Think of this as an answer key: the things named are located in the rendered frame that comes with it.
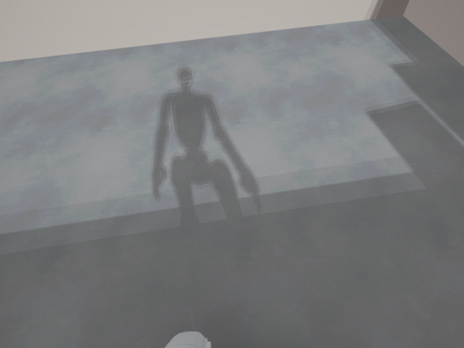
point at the robot left thigh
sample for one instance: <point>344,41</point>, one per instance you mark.
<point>189,339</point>

